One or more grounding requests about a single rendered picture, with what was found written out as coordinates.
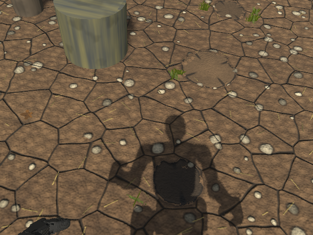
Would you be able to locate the left robot hand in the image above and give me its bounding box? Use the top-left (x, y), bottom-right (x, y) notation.
top-left (18, 217), bottom-right (70, 235)

